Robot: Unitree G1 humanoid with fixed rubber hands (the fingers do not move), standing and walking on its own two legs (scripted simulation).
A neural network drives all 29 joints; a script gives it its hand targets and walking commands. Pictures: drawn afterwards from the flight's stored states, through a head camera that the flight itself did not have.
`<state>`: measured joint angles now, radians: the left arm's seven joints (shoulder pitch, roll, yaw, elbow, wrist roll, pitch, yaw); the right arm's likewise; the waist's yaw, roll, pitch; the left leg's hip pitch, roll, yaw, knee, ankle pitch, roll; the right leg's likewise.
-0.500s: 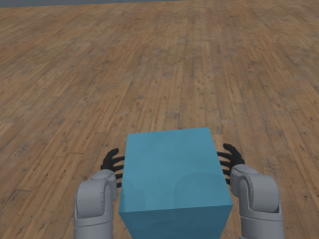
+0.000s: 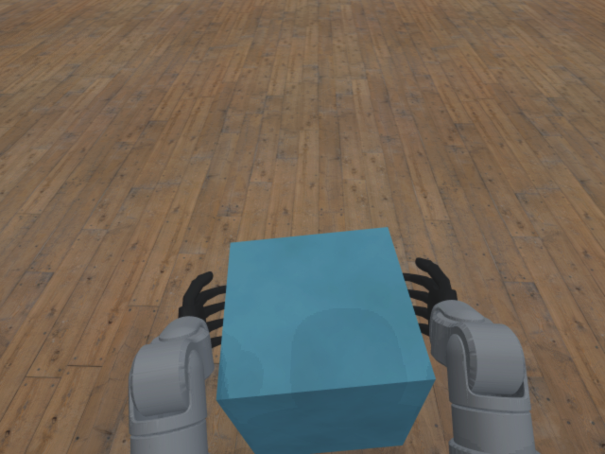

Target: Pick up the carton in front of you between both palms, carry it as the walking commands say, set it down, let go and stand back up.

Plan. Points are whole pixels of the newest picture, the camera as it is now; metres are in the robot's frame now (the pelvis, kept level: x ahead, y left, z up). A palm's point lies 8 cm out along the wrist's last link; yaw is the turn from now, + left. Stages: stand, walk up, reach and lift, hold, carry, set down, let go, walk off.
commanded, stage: carry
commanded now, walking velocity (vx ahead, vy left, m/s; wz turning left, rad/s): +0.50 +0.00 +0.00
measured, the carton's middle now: (320, 348) +0.28 +0.00 -0.01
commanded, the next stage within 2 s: none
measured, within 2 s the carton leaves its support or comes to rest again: neither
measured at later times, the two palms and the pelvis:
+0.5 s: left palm (239, 153) +0.60 +0.13 +0.10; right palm (399, 147) +0.62 -0.17 +0.09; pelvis +0.34 -0.03 +0.00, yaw +3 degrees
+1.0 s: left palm (238, 77) +0.95 +0.16 +0.08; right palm (357, 70) +0.96 -0.13 +0.09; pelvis +0.69 +0.01 -0.01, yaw +0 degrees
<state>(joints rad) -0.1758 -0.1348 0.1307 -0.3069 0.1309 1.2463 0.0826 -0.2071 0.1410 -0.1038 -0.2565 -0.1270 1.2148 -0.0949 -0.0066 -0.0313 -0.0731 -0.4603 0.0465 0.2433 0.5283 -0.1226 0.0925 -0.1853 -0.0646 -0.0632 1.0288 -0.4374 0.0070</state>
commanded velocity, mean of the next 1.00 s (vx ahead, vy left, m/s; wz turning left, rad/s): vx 0.50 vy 0.00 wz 0.00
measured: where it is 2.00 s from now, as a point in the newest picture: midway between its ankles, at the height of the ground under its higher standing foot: (297, 250)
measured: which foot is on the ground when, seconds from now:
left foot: down 0.00-0.44, up 0.46-0.94, down 0.96-1.00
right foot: up 0.00-0.42, down 0.44-0.98, up 1.00-1.00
